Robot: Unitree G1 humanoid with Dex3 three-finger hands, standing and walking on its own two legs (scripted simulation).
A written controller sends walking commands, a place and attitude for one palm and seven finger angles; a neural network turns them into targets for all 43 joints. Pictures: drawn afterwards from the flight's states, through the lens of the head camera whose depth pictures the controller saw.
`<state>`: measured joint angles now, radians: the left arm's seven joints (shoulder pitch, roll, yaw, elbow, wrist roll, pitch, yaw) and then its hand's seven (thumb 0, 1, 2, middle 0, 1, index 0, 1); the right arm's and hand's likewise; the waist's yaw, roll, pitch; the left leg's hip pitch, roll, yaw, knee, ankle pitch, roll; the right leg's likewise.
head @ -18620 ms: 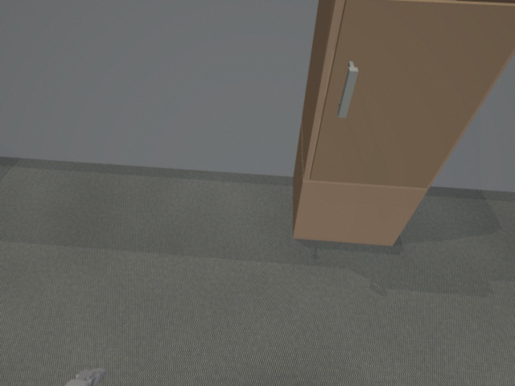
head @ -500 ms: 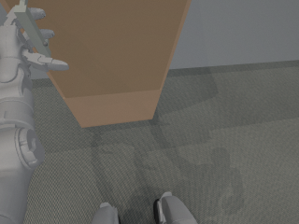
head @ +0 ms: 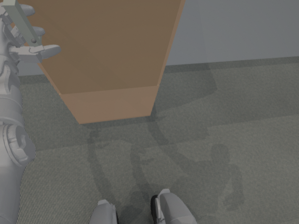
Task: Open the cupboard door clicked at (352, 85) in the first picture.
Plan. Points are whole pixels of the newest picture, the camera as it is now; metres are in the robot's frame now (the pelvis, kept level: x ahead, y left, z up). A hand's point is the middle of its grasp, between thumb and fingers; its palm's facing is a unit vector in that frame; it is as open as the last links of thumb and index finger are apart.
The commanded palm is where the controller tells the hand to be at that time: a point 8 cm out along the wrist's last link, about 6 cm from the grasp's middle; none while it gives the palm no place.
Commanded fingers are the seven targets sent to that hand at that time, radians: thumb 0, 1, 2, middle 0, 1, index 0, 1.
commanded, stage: close the thumb around the handle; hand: left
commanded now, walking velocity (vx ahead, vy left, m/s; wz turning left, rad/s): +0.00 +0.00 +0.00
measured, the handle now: (27, 23) +0.60 +0.23 +0.10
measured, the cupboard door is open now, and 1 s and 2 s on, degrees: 0 13 42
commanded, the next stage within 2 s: pull the door open along its arc in 0.40 s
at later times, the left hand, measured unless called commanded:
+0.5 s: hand (37, 40) +0.55 +0.20 +0.09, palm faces +0.02 -1.00 +0.00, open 5.5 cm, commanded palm +0.53 +0.24 +0.09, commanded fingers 0.00 0.90 0.90 -0.40 -1.35 -0.40 -1.35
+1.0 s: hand (44, 69) +0.47 +0.18 +0.09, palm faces +0.03 -1.00 +0.02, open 5.8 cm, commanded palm +0.42 +0.23 +0.09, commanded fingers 0.00 0.90 0.90 -0.40 -1.35 -0.40 -1.35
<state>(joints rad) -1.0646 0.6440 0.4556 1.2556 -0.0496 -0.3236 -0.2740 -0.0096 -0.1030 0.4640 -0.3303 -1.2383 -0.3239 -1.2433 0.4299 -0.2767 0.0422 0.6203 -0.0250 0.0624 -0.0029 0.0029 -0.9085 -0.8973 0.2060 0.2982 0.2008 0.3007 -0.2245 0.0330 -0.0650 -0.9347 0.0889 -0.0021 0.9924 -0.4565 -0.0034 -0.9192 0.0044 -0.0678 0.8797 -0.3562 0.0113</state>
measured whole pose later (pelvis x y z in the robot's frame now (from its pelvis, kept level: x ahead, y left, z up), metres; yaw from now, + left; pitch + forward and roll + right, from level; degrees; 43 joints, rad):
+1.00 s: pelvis +0.02 +0.01 +0.02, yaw -1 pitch +17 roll -2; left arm -0.57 0.34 0.35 0.79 -0.17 -0.31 -0.19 0.01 0.71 0.73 -0.38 -1.35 -0.37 -1.35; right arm 0.40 -0.25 0.00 0.56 0.01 0.08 0.03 0.01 -0.91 -0.90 0.21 0.30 0.20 0.30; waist -0.13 0.04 -0.13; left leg -0.73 0.08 0.04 0.88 -0.46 0.00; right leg -0.74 0.00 -0.02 0.80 -0.36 0.02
